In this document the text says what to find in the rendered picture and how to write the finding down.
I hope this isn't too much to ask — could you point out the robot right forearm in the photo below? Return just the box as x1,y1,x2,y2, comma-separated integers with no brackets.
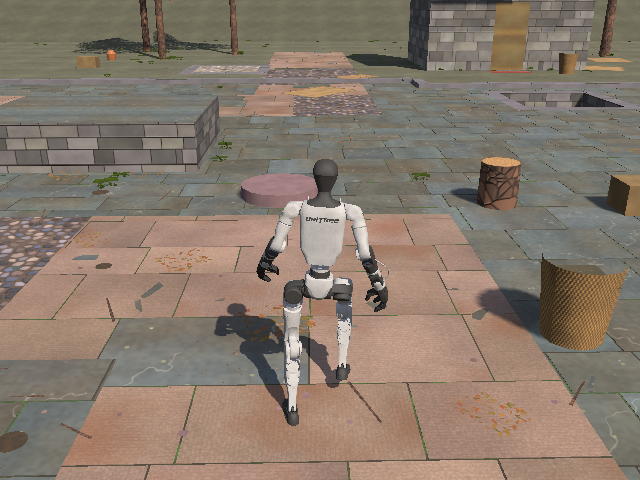
362,245,385,291

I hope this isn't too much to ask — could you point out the left robot foot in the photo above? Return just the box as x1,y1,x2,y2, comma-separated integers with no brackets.
282,398,299,426

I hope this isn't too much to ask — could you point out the robot right thigh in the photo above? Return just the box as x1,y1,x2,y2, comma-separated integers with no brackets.
332,277,353,319

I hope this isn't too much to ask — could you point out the left robot hand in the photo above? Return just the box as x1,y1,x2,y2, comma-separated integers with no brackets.
256,263,279,282

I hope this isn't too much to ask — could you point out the robot left forearm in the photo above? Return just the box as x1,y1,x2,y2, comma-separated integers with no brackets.
259,236,279,268

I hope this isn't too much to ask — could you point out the right robot hand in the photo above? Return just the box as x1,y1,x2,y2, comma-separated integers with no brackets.
365,286,388,312

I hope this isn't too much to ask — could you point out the left robot upper arm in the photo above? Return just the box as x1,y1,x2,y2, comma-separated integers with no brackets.
269,201,303,253

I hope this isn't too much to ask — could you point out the right robot upper arm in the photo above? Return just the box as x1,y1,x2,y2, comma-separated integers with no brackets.
344,203,371,261

